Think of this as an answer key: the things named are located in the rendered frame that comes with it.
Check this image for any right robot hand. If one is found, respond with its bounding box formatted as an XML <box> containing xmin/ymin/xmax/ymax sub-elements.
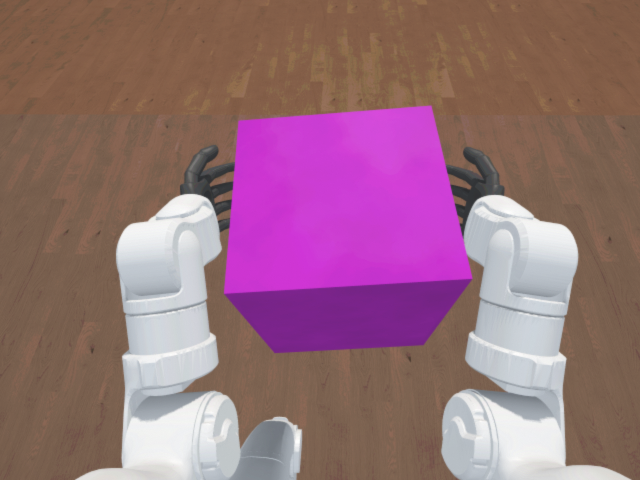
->
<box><xmin>445</xmin><ymin>147</ymin><xmax>505</xmax><ymax>239</ymax></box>

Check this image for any left robot hand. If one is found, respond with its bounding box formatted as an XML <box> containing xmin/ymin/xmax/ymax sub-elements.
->
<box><xmin>180</xmin><ymin>145</ymin><xmax>235</xmax><ymax>232</ymax></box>

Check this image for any left robot thigh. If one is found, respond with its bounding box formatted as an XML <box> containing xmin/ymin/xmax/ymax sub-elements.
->
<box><xmin>229</xmin><ymin>419</ymin><xmax>302</xmax><ymax>480</ymax></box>

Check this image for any left robot upper arm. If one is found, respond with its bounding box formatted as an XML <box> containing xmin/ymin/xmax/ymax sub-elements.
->
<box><xmin>75</xmin><ymin>391</ymin><xmax>241</xmax><ymax>480</ymax></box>

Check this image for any right robot forearm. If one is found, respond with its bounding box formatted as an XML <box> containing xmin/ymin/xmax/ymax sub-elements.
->
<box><xmin>464</xmin><ymin>195</ymin><xmax>578</xmax><ymax>460</ymax></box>

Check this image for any right robot upper arm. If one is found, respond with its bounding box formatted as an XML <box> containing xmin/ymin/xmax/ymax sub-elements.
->
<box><xmin>441</xmin><ymin>389</ymin><xmax>631</xmax><ymax>480</ymax></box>

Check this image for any left robot forearm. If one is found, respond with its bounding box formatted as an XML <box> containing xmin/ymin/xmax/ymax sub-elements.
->
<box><xmin>116</xmin><ymin>194</ymin><xmax>222</xmax><ymax>467</ymax></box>

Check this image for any carton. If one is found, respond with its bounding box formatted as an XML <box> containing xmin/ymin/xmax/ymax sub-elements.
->
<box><xmin>224</xmin><ymin>106</ymin><xmax>473</xmax><ymax>353</ymax></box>

